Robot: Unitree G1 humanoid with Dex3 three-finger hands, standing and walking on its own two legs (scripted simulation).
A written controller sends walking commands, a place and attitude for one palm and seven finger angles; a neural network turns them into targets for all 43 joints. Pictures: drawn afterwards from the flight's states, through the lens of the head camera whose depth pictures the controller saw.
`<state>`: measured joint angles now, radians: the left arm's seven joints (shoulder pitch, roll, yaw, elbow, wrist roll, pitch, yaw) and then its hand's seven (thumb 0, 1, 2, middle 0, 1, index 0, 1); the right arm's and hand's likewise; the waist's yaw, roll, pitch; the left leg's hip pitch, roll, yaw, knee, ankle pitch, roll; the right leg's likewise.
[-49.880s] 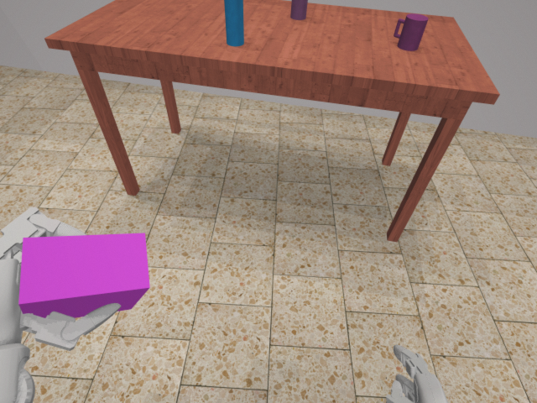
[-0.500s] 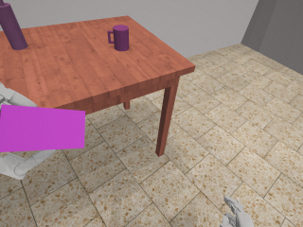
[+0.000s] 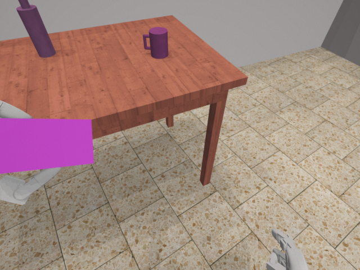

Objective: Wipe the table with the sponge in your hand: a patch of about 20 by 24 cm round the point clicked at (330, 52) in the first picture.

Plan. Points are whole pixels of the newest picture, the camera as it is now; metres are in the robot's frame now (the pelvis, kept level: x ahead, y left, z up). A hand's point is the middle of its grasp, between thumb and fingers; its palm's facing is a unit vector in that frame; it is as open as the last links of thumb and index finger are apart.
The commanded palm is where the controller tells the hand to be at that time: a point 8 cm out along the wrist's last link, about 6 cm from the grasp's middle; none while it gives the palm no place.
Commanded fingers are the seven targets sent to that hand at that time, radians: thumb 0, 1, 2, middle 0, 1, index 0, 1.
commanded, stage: stop stepping back and stand still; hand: left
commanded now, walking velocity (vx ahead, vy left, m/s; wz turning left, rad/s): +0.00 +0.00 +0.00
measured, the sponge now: (54, 145) +0.24 +0.21 +0.23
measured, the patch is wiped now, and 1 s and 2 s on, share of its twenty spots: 1.00 1.00 1.00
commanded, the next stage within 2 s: stand and wait in 0.44 s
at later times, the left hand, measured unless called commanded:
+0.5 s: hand (17, 134) +0.24 +0.26 +0.25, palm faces +0.46 -0.80 -0.38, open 10.1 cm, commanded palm +0.18 +0.30 +0.26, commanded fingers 0.00 0.10 1.30 -1.20 -1.60 -1.20 -1.60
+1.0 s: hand (21, 144) +0.23 +0.25 +0.24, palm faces +0.45 -0.81 -0.38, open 10.1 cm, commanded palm +0.17 +0.29 +0.26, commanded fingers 0.00 0.10 1.30 -1.20 -1.60 -1.20 -1.60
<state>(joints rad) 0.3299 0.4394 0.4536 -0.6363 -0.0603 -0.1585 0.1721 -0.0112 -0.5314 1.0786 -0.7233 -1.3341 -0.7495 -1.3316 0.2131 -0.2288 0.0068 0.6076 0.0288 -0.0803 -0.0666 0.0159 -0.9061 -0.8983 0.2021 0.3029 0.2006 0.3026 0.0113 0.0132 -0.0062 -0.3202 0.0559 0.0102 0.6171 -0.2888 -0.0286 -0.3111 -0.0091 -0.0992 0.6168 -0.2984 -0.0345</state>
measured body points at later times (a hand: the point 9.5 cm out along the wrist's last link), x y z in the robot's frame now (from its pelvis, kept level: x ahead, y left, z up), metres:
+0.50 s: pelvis +0.02 +0.02 +0.01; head +0.04 +0.03 +0.46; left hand +0.21 +0.30 +0.27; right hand +0.21 -0.20 -0.06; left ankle +0.02 +0.14 -0.73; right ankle +0.02 -0.09 -0.73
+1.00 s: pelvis +0.01 +0.02 +0.01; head +0.02 +0.01 +0.46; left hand +0.20 +0.29 +0.26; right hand +0.18 -0.22 -0.07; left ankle +0.02 +0.14 -0.73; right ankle +0.02 -0.09 -0.73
